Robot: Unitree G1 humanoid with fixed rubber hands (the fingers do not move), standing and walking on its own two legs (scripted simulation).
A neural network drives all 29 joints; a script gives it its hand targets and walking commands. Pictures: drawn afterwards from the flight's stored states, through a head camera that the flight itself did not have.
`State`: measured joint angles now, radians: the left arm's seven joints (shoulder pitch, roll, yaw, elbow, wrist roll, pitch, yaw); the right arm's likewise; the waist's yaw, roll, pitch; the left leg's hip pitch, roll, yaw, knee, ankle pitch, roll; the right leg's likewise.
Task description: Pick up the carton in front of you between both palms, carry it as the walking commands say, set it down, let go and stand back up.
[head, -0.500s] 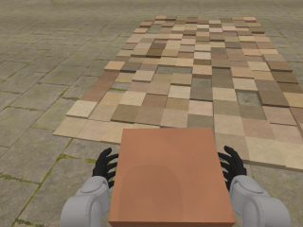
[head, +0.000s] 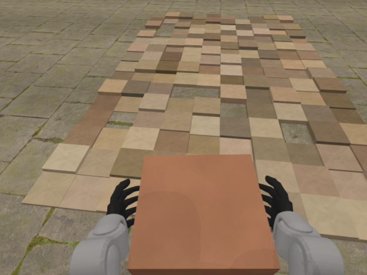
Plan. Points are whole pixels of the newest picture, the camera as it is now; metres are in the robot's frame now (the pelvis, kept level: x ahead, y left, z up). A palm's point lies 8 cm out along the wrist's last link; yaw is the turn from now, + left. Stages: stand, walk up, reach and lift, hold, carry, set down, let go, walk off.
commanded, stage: carry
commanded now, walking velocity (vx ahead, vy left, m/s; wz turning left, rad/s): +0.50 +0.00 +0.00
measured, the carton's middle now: (197, 229) +0.24 +0.00 +0.01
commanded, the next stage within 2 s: none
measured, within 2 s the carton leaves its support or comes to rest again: neither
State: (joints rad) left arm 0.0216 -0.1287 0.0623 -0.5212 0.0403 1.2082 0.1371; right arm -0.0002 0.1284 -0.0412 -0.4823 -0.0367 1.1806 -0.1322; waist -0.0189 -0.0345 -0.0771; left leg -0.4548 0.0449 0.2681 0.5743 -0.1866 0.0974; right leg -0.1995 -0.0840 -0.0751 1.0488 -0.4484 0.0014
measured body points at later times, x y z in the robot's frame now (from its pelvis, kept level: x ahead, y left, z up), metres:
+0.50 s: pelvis +0.33 -0.03 -0.01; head +0.37 -0.04 +0.44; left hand +0.67 +0.15 +0.13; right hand +0.70 -0.16 +0.12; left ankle +0.15 +0.07 -0.62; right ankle +0.41 -0.09 -0.72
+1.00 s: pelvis +0.67 +0.01 +0.04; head +0.76 +0.00 +0.48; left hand +1.05 +0.13 +0.15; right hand +1.02 -0.17 +0.15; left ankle +0.72 +0.09 -0.68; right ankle +0.56 -0.10 -0.56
